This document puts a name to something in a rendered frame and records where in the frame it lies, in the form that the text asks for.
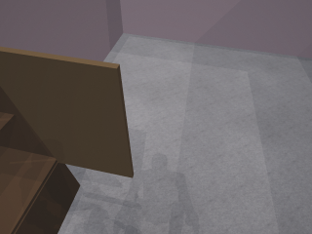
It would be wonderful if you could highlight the cupboard door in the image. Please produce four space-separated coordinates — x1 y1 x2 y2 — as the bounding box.
0 46 134 178

